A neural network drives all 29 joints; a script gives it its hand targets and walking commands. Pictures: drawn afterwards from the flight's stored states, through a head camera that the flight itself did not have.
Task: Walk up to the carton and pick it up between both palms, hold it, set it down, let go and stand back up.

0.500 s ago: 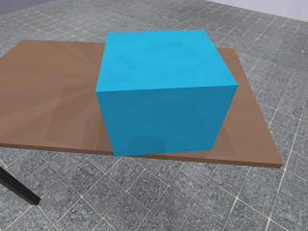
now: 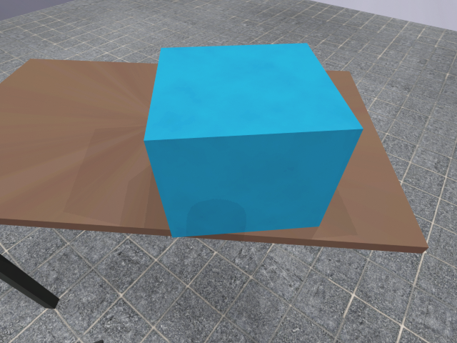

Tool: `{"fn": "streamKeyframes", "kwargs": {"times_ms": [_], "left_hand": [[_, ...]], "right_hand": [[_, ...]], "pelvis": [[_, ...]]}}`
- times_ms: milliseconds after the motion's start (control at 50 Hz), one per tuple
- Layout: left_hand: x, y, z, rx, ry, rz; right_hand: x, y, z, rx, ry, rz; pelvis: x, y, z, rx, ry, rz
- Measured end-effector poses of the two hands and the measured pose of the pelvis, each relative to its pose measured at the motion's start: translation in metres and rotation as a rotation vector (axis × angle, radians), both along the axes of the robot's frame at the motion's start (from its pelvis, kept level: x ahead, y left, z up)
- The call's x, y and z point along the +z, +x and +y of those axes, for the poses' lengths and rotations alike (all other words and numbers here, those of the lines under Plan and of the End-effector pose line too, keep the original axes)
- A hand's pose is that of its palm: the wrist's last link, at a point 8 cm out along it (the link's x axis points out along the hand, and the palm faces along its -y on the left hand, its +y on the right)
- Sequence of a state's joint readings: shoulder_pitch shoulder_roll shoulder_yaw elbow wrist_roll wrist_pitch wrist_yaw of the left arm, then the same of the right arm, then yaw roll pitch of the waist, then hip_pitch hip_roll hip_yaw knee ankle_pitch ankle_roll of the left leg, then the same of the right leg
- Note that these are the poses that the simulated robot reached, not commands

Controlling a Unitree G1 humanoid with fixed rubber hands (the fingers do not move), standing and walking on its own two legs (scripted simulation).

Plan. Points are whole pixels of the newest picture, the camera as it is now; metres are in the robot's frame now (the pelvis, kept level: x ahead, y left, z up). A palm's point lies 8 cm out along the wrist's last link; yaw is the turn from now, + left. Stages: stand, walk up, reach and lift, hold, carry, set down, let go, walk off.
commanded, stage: walk up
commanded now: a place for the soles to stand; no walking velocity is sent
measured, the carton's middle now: (241, 138) +0.47 +0.00 +0.12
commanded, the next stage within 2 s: reach and lift in 0.38 s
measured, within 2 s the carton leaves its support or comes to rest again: neither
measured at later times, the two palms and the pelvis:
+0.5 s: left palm out of the picture +0.10 +0.26 -0.10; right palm out of the picture +0.09 -0.27 -0.12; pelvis -0.02 -0.01 -0.01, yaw -1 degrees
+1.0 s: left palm out of the picture +0.13 +0.24 -0.02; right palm out of the picture +0.13 -0.26 -0.04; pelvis -0.02 -0.03 +0.02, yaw -2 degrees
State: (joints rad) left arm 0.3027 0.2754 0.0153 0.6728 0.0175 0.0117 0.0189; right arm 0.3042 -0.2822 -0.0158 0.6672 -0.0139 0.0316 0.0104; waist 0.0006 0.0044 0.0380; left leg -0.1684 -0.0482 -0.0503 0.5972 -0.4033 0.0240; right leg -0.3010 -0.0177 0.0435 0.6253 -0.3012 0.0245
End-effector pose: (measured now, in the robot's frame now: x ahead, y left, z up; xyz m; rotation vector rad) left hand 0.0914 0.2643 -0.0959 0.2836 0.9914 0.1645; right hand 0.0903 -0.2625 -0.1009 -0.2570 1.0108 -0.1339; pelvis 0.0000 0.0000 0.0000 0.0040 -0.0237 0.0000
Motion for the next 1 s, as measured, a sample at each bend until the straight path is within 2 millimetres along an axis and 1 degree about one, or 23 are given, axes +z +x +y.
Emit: {"fn": "streamKeyframes", "kwargs": {"times_ms": [160,400,420,460,500,520,560,600,660,720,800,900,940,1000], "left_hand": [[-0.001,-0.007,-0.001,0.002,0.002,0.010],[0.000,-0.015,-0.003,-0.001,0.004,0.021],[-0.002,-0.014,-0.002,0.014,0.005,0.043],[-0.007,-0.006,0.001,0.040,0.028,0.096],[-0.007,0.012,0.000,0.049,0.039,0.100],[-0.004,0.023,-0.003,0.047,0.038,0.079],[0.009,0.045,-0.013,0.030,0.024,0.007],[0.026,0.061,-0.024,0.010,0.003,-0.074],[0.045,0.069,-0.036,0.000,-0.021,-0.148],[0.049,0.063,-0.038,0.023,-0.031,-0.146],[0.048,0.046,-0.032,0.070,-0.026,-0.127],[0.057,0.032,-0.024,0.100,-0.003,-0.170],[0.063,0.031,-0.023,0.100,0.001,-0.196],[0.072,0.035,-0.023,0.093,-0.003,-0.239]], "right_hand": [[0.000,-0.004,-0.001,-0.006,0.003,0.002],[-0.002,-0.019,-0.004,-0.019,0.007,0.020],[-0.005,-0.018,-0.006,-0.006,0.000,0.014],[-0.015,-0.011,-0.009,0.009,0.007,0.000],[-0.019,0.000,-0.011,0.017,0.020,-0.034],[-0.019,0.007,-0.011,0.021,0.025,-0.062],[-0.012,0.018,-0.010,0.025,0.039,-0.128],[0.002,0.025,-0.009,0.030,0.050,-0.189],[0.024,0.028,-0.012,0.040,0.046,-0.248],[0.040,0.026,-0.019,0.041,0.026,-0.267],[0.053,0.025,-0.022,0.039,0.017,-0.278],[0.060,0.028,-0.012,0.048,0.054,-0.301],[0.062,0.031,-0.007,0.048,0.072,-0.317],[0.065,0.038,-0.001,0.042,0.093,-0.352]], "pelvis": [[0.000,-0.003,-0.001,-0.004,0.002,-0.004],[0.001,-0.008,-0.003,-0.011,0.005,-0.007],[0.000,-0.010,-0.003,-0.013,0.001,0.004],[-0.004,-0.015,-0.004,-0.021,-0.005,0.019],[-0.008,-0.022,-0.007,-0.023,-0.006,0.023],[-0.009,-0.024,-0.009,-0.024,-0.008,0.020],[-0.007,-0.027,-0.013,-0.028,-0.013,0.003],[0.000,-0.027,-0.017,-0.032,-0.013,-0.019],[0.009,-0.024,-0.024,-0.035,-0.006,-0.043],[0.014,-0.022,-0.030,-0.038,-0.002,-0.065],[0.017,-0.023,-0.033,-0.045,-0.002,-0.083],[0.018,-0.023,-0.035,-0.044,-0.003,-0.082],[0.018,-0.022,-0.035,-0.042,-0.003,-0.079],[0.018,-0.020,-0.034,-0.039,-0.003,-0.071]]}}
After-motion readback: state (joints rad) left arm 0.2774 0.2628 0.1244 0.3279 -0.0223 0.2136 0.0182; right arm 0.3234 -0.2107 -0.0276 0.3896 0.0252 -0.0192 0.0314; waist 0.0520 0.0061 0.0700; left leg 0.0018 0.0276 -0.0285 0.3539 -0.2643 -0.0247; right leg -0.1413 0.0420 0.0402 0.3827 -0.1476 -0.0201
